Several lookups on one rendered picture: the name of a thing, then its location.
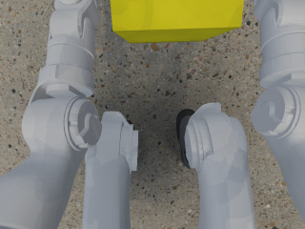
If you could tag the carton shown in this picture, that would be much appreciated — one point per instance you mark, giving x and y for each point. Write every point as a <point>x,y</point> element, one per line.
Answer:
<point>164,21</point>

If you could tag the robot right forearm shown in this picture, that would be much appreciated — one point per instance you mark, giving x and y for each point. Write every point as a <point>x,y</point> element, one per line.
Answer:
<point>282,42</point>

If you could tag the robot right upper arm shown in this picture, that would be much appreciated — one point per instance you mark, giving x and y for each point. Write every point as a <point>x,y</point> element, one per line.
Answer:
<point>279,115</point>

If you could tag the right robot foot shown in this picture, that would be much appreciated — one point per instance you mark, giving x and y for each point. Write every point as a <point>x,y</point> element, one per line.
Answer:
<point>182,121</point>

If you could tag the robot left forearm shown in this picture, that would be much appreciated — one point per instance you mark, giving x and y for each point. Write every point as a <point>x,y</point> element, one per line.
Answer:
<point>70,51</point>

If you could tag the right robot shin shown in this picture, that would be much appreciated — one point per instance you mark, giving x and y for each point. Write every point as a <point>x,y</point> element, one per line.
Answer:
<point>215,107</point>

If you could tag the robot left upper arm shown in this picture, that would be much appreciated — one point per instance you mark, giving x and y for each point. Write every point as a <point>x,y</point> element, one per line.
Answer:
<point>59,131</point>

